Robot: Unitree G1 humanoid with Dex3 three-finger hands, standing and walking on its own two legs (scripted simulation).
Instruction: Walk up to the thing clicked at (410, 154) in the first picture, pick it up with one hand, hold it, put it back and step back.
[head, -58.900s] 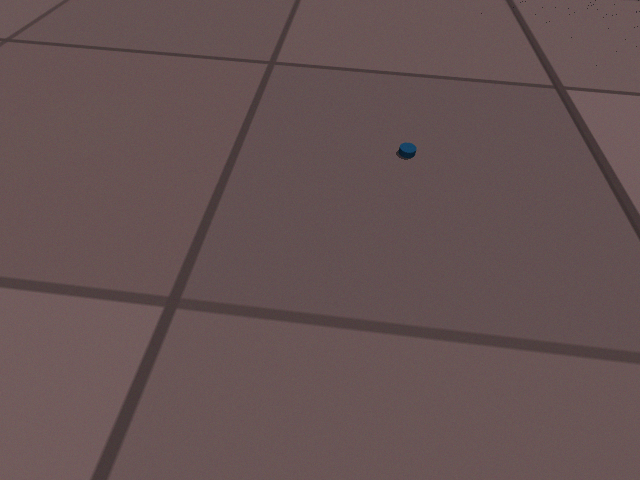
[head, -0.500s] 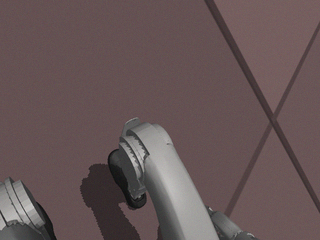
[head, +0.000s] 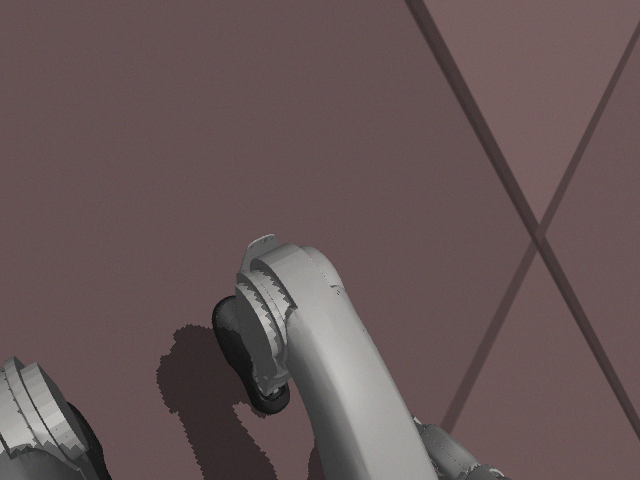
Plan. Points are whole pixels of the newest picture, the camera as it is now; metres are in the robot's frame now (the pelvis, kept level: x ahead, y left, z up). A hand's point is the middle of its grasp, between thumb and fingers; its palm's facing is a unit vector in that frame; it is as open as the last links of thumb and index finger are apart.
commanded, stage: open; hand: left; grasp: from above
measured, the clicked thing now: out of the picture +0.49 +0.31 -0.30
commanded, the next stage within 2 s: withdraw in 0.14 s
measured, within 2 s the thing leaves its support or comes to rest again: neither
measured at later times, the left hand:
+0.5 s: hand out of the picture +0.51 +0.30 -0.23, palm faces -0.33 -0.12 -0.94, open 14.0 cm
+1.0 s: hand out of the picture +0.46 +0.29 -0.11, palm faces -0.49 -0.13 -0.86, open 14.0 cm
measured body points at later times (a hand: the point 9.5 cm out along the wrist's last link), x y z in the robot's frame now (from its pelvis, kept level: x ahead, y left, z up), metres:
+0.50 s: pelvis +0.01 +0.00 +0.01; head +0.30 +0.13 +0.32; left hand +0.52 +0.31 -0.18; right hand +0.03 -0.25 -0.05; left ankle +0.06 +0.13 -0.28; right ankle +0.12 -0.13 -0.28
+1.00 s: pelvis -0.02 -0.01 +0.04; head +0.22 +0.09 +0.41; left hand +0.49 +0.30 -0.06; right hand +0.08 -0.29 -0.05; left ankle +0.06 +0.13 -0.28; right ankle +0.12 -0.13 -0.28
